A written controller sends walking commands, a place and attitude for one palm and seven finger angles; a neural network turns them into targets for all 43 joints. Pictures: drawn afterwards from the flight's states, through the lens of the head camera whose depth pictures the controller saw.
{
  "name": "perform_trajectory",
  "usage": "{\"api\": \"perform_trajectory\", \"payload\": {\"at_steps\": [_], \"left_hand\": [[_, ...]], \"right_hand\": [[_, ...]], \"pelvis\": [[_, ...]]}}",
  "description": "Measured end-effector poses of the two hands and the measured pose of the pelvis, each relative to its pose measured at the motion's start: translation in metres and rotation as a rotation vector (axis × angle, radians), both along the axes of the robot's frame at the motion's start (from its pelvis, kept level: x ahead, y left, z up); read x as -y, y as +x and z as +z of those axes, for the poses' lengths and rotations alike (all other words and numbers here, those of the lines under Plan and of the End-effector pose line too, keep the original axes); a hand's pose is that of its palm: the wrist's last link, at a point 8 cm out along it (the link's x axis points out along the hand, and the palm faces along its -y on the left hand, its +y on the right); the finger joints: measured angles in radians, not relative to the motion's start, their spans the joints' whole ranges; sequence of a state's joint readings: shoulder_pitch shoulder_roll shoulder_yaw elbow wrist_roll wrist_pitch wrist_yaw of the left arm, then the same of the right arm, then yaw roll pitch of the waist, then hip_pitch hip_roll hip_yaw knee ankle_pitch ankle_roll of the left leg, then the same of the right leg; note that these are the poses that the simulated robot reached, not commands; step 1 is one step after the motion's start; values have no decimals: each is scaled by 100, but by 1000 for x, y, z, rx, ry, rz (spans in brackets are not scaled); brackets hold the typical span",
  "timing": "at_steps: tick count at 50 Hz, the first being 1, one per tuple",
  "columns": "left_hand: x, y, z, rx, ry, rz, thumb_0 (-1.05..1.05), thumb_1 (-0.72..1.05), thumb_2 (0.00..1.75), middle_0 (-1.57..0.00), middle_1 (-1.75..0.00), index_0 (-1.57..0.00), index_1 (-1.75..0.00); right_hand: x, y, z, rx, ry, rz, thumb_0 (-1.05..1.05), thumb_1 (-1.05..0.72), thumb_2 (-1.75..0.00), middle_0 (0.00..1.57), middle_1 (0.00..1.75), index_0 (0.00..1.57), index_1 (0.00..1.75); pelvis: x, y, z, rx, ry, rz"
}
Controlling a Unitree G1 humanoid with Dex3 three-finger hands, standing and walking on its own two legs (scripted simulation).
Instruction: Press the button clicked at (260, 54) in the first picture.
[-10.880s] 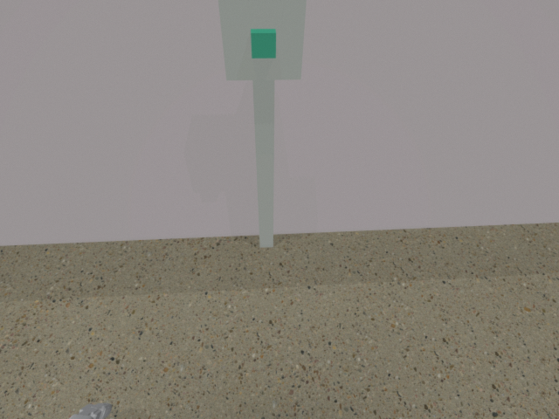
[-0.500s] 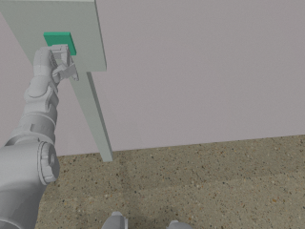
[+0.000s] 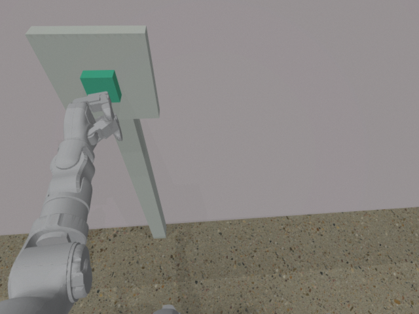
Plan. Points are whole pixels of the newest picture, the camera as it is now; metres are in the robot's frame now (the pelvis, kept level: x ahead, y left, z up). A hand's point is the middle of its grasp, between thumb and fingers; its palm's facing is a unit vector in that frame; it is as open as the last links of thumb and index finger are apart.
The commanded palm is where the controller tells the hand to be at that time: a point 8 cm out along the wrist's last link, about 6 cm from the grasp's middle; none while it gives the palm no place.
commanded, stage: pull the fist back off the button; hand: left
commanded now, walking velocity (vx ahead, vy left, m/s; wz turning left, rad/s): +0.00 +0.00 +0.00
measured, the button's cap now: (102, 85) +0.51 +0.21 +0.17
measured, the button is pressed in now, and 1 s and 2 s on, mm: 0 0 0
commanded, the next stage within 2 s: draw the hand back to the body in 0.46 s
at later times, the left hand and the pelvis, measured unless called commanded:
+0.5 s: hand (109, 148) +0.38 +0.18 +0.13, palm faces +0.07 -1.00 +0.00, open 3.1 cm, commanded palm +0.36 +0.23 +0.13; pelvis +0.02 -0.01 +0.01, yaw +2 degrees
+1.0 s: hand (85, 172) +0.31 +0.19 +0.16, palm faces +0.08 -1.00 -0.01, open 3.1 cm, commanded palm +0.27 +0.24 +0.16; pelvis +0.02 -0.02 +0.02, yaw +2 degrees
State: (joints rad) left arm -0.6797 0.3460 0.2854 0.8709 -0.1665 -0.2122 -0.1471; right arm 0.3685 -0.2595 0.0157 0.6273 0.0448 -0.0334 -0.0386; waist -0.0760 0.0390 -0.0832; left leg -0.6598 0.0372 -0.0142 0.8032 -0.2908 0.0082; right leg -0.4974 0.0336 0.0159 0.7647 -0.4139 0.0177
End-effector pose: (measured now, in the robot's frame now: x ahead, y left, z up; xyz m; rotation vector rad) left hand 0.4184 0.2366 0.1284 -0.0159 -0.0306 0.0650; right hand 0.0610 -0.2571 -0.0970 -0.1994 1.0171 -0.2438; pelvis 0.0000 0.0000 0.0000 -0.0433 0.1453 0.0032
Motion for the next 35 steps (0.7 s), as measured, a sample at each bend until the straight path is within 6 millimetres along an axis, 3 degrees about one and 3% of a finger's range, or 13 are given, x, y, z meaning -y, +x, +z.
{"api": "perform_trajectory", "payload": {"at_steps": [12, 20, 27, 35], "left_hand": [[5, -35, -3, 8, 6, 1, 1, 90, 90, -130, -150, -130, -150], [1, -60, -5, -8, 9, 14, 1, 90, 90, -130, -150, -130, -150], [5, -64, -1, -9, 10, 5, 1, 90, 90, -130, -150, -130, -150], [8, -67, 8, 11, 15, -11, 1, 90, 90, -130, -150, -130, -150]], "right_hand": [[-2, 70, 15, 141, 20, 71, 0, -91, -90, 20, 30, 20, 30], [-5, 105, 24, 211, 25, 120, 1, -91, -90, 20, 30, 20, 30], [-6, 115, 25, 228, 21, 149, 1, -91, -90, 20, 30, 20, 30], [-2, 102, 24, 220, 35, 116, 1, -91, -90, 20, 30, 20, 30]], "pelvis": [[6, 18, 6, 38, 14, 8], [12, 22, 9, 60, 20, 23], [16, 20, 10, 70, 21, 41], [18, 20, 12, 75, 27, 22]]}}
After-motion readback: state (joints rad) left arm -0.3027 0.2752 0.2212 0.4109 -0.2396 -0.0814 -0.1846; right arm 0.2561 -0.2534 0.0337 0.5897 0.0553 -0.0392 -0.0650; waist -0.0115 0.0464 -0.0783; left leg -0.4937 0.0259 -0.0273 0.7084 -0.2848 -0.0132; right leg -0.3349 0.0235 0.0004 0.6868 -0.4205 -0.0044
